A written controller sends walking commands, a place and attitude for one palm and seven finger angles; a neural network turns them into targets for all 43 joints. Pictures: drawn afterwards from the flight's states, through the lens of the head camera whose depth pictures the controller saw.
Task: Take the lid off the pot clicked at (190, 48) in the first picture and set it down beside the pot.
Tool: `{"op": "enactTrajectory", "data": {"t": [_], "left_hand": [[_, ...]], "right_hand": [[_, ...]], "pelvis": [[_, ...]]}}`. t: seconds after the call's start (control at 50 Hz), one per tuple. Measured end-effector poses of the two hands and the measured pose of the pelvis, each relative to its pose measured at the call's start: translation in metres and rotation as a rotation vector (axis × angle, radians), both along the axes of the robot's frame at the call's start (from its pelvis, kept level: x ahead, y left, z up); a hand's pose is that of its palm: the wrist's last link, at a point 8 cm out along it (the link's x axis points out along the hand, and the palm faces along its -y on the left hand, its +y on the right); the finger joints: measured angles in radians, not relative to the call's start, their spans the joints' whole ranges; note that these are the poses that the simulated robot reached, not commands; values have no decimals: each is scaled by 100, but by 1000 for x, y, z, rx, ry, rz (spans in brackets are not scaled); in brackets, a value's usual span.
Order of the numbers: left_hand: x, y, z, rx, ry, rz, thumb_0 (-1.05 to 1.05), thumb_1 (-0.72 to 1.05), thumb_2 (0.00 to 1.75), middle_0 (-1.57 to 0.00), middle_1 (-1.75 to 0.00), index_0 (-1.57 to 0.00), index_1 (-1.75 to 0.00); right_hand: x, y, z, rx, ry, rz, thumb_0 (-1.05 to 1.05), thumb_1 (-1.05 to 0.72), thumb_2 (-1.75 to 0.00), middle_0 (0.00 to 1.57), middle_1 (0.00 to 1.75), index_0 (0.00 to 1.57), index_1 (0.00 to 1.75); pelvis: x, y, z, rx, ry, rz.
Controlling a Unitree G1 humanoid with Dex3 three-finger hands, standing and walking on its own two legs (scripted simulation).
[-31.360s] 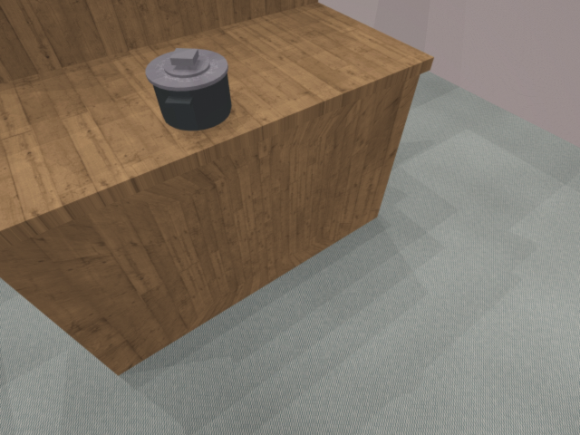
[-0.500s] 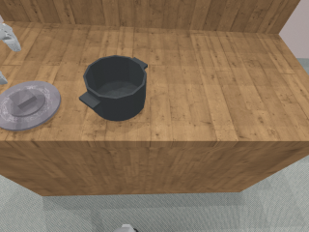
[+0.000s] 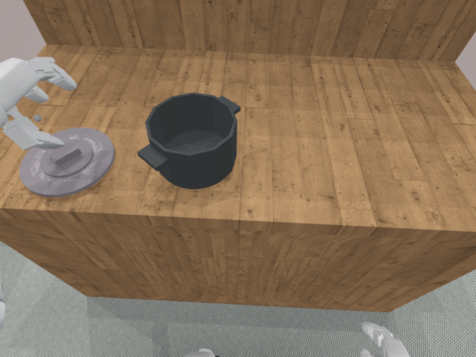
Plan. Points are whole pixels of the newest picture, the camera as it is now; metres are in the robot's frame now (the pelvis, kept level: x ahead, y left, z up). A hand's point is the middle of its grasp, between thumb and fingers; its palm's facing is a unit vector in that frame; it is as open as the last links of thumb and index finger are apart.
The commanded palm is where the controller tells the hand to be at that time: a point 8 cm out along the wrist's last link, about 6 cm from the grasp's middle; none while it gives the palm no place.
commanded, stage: draw the hand back to the body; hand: left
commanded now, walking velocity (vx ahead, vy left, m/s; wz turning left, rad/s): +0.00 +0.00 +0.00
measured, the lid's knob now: (62, 150) +0.46 +0.37 +0.04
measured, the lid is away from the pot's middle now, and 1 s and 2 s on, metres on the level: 0.26 0.26 0.26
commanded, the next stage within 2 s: step back with the hand held close in 1.72 s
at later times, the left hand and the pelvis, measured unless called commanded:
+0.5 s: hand (60, 105) +0.38 +0.25 +0.23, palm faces +0.54 -0.81 -0.25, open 9.8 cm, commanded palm +0.31 +0.28 +0.24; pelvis +0.04 -0.06 +0.01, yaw -3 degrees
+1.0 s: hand (73, 148) +0.31 +0.21 +0.22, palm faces +0.51 -0.82 -0.27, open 7.6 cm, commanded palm +0.25 +0.24 +0.23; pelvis +0.04 -0.07 +0.01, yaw -2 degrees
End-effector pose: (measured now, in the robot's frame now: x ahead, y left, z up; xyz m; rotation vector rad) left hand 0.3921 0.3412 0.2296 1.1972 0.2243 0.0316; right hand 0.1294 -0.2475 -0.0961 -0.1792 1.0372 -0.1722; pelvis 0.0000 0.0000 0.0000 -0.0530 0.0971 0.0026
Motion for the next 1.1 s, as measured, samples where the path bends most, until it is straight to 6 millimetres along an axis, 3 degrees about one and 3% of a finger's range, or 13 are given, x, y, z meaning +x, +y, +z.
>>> {"op": "enactTrajectory", "data": {"t": [0.06, 0.1, 0.22, 0.44, 0.58, 0.88, 1.1], "left_hand": [[-11, -13, 2, -400, -318, -2, 0, -6, 75, -41, -77, -42, -77], [-15, -17, -1, -578, -460, 43, 0, -6, 75, -41, -77, -42, -77], [-22, -29, -2, -796, -675, 158, -1, -2, 76, -40, -74, -40, -74], [-52, -48, 6, -774, -747, 217, 0, 19, 79, -35, -64, -35, -64], [-75, -64, 7, -741, -761, 217, 0, 35, 81, -32, -56, -32, -56], [-111, -88, 2, -730, -769, 175, 1, 71, 87, -24, -39, -25, -39], [-135, -95, -2, -727, -752, 120, 1, 86, 89, -21, -31, -22, -31]], "right_hand": [[13, 6, 8, -11, -72, 54, 1, -91, -90, 20, 29, 20, 30], [20, 7, 15, -19, -110, 69, 1, -91, -89, 21, 29, 20, 30], [33, -7, 30, -36, -216, 64, 1, -90, -89, 21, 30, 21, 30], [34, -63, 20, -53, -199, 16, 1, -90, -90, 21, 30, 20, 30], [43, -81, 15, -49, -206, 5, 1, -91, -90, 21, 29, 20, 30], [87, -66, 27, -1, -328, 65, 1, -91, -90, 21, 29, 20, 30], [93, -47, 33, 2, -351, 93, 1, -91, -90, 21, 30, 20, 30]], "pelvis": [[3, -5, 4, 10, -37, -15], [6, -11, 6, 15, -52, -24], [16, -26, 11, 23, -88, -43], [34, -53, 13, 39, -109, -50], [41, -67, 13, 45, -122, -45], [44, -76, 13, 51, -141, -37], [43, -66, 14, 49, -152, -38]]}}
